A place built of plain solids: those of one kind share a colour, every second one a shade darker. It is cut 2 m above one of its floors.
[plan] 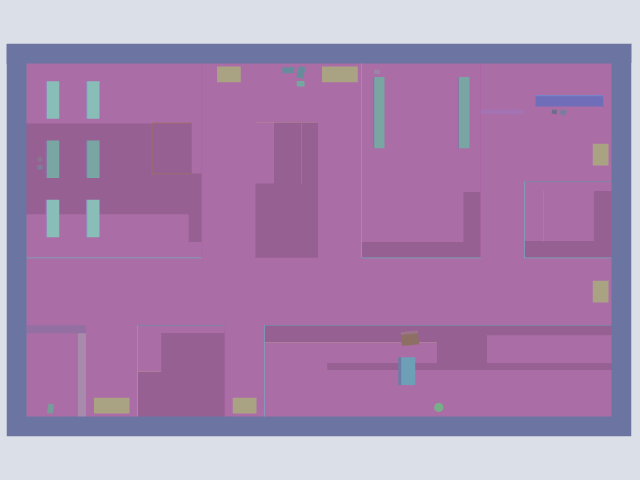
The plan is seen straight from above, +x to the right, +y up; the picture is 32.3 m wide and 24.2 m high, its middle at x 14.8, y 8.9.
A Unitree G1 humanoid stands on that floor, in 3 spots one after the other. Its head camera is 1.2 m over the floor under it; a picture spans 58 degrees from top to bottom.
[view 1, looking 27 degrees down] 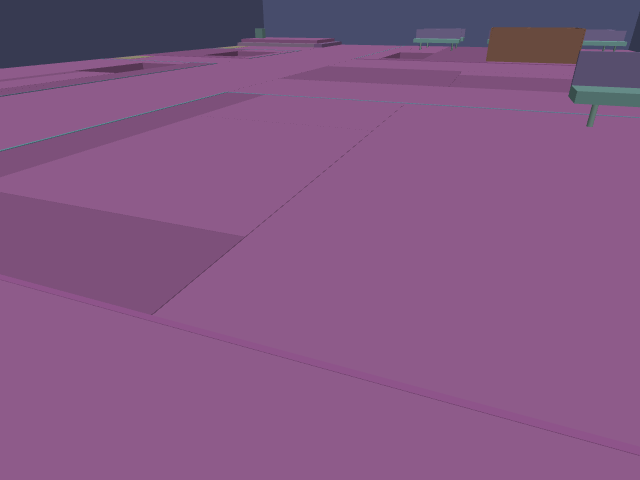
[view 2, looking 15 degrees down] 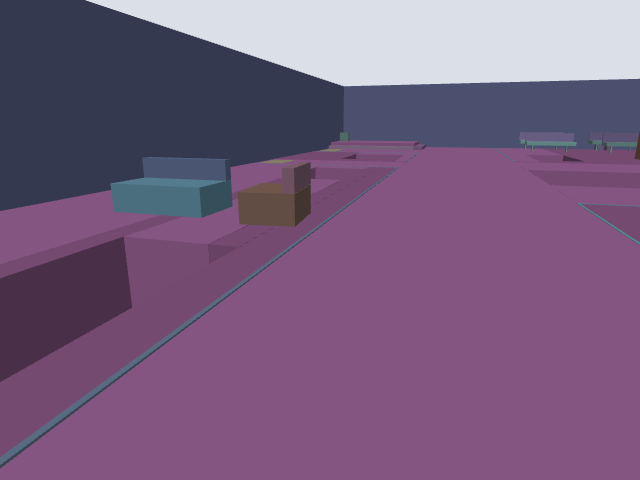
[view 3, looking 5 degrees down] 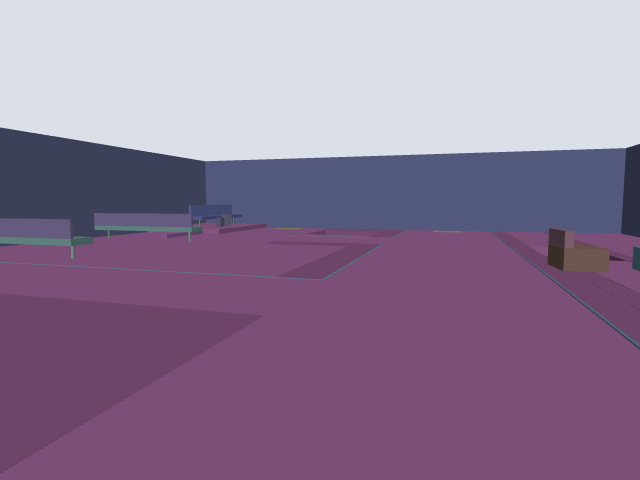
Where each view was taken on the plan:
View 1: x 24.10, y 12.61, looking -159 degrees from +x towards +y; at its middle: floor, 2.64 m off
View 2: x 24.46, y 6.10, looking -163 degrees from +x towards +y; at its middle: floor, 4.64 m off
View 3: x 10.56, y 6.11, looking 17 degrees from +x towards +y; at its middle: floor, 13.78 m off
